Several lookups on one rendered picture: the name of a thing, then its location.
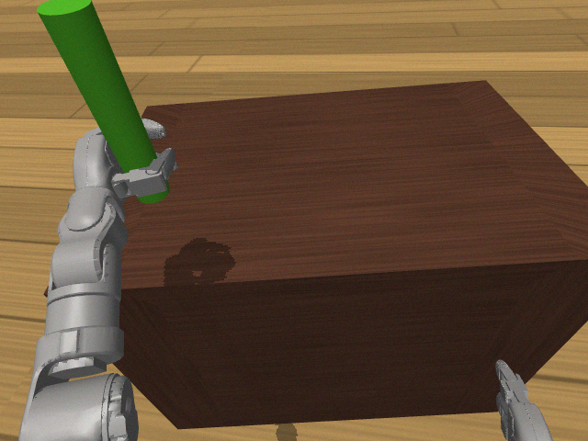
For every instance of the can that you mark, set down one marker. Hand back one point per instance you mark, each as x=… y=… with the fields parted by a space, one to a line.
x=79 y=37

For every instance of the left robot hand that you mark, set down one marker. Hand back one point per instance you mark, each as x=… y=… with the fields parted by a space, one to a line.
x=95 y=165

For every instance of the left robot arm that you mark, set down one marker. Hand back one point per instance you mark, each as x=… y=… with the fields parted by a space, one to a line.
x=82 y=334

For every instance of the right robot hand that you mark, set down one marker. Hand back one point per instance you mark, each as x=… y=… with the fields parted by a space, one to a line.
x=520 y=420

